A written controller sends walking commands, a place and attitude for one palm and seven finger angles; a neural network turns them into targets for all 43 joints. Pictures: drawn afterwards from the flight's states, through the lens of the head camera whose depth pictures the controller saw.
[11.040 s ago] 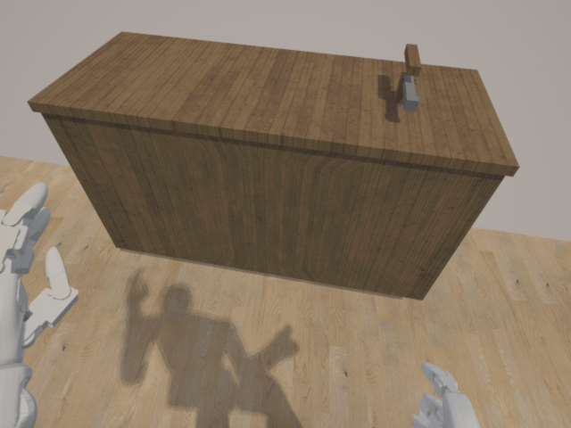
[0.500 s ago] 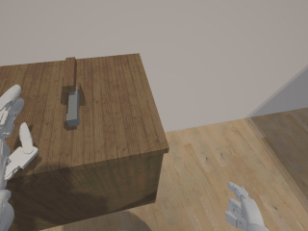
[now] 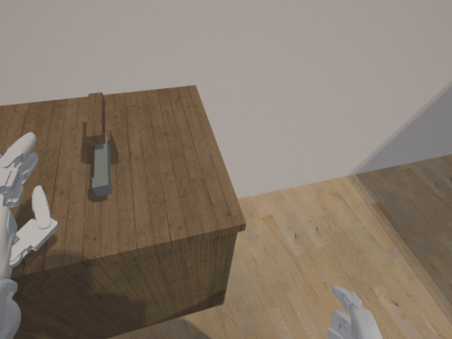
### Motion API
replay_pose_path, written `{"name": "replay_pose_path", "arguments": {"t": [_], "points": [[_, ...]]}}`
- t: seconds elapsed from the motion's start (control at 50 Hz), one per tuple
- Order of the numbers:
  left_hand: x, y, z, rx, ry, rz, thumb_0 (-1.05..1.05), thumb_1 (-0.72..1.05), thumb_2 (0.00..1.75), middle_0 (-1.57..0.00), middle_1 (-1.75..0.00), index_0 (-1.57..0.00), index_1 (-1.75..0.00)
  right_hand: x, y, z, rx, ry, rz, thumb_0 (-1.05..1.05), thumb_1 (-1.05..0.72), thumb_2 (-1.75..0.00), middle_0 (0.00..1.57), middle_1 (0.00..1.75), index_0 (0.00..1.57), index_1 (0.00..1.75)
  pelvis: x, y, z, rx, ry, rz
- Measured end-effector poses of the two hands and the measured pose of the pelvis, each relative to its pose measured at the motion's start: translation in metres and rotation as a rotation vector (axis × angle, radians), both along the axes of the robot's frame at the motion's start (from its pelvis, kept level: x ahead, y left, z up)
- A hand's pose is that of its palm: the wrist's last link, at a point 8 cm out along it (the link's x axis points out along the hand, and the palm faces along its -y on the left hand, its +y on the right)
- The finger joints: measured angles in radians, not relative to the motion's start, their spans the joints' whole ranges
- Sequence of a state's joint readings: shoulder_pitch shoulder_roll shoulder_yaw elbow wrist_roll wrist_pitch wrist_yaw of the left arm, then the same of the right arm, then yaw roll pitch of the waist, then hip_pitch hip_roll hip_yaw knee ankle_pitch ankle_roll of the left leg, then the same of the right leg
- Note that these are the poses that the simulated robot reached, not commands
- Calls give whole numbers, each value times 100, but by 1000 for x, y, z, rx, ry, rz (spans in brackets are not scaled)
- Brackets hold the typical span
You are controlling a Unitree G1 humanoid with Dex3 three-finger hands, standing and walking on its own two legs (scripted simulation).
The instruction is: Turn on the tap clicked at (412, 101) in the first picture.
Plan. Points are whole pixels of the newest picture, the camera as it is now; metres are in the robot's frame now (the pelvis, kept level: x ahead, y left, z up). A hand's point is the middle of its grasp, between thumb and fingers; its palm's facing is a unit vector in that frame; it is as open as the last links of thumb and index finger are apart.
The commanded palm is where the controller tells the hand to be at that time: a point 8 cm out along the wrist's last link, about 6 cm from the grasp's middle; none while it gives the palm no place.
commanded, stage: look again from close up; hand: left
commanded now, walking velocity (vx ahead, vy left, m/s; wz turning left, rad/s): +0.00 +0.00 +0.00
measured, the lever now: (102, 185) +0.36 +0.26 +0.05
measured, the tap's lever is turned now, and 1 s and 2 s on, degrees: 0 0 0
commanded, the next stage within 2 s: shuffle to correct the standing spot in 0.06 s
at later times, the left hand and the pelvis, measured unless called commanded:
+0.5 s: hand (73, 212) +0.24 +0.23 +0.16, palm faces +0.36 -0.88 -0.31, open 7.4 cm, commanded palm +0.17 +0.26 +0.18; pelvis +0.01 -0.01 +0.00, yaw -2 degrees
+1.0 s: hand (133, 230) +0.22 +0.14 +0.16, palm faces +0.34 -0.86 -0.38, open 7.4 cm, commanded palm +0.17 +0.19 +0.18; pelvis +0.01 -0.09 +0.00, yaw +0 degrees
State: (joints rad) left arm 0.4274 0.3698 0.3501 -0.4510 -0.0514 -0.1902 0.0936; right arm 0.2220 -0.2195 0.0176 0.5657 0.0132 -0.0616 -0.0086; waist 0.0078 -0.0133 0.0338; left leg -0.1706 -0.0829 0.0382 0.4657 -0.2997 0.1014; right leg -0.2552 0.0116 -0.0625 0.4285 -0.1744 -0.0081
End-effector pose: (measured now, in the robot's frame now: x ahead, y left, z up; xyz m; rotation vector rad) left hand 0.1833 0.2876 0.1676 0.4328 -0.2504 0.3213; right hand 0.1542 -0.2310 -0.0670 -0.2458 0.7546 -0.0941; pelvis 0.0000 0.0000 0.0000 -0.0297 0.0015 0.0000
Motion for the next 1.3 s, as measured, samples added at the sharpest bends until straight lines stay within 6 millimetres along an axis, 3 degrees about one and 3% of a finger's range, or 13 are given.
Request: {"name": "replay_pose_path", "arguments": {"t": [0.22, 0.34, 0.48, 0.68, 0.86, 0.98, 1.12, 1.3], "points": [[-4, 0, 11, 23, -39, -28, 1, 89, 90, -21, -30, -21, -30, 13, 5, 6, -7, -38, 1, 1, -91, -90, 20, 30, 20, 30, 1, 5, -1, -1, -4, -3], [-4, 5, 5, -15, -37, 14, 1, 89, 90, -21, -30, -21, -30, 17, 15, 7, 13, -44, 13, 1, -91, -90, 20, 30, 20, 30, 1, 3, 0, 9, -9, -19], [13, -15, 1, -55, -39, -5, 1, 89, 90, -21, -30, -21, -30, 16, 13, 3, 39, -27, 24, 1, -91, -90, 20, 30, 20, 30, 5, -10, 1, 25, -13, -30], [27, -53, 11, 30, -2, -66, 1, 89, 90, -21, -30, -21, -30, 19, -33, -1, 37, -1, -29, 1, -91, -90, 21, 30, 21, 30, 14, -42, 0, 8, 14, -25], [17, -85, 4, 13, 44, -47, 1, 89, 90, -21, -30, -21, -30, 21, -85, -3, -4, -19, -68, 1, -91, -90, 20, 30, 20, 30, 13, -73, -5, 17, 16, -23], [3, -101, 3, -10, 41, -7, 1, 89, 90, -21, -30, -21, -30, 17, -100, -3, 5, -31, -74, 1, -91, -90, 20, 30, 20, 30, 7, -86, -3, 21, 6, -8], [-17, -99, 7, 3, 54, 44, 1, 89, 90, -21, -30, -21, -30, 6, -96, -7, 33, -5, -56, 1, -91, -90, 20, 30, 20, 30, -4, -89, 3, 37, 4, -5], [-29, -82, 1, -16, 78, 60, 1, 89, 90, -21, -30, -21, -30, -7, -71, -15, 52, 13, -38, 1, -91, -90, 20, 30, 20, 30, -16, -72, 3, 24, -10, 8]]}}
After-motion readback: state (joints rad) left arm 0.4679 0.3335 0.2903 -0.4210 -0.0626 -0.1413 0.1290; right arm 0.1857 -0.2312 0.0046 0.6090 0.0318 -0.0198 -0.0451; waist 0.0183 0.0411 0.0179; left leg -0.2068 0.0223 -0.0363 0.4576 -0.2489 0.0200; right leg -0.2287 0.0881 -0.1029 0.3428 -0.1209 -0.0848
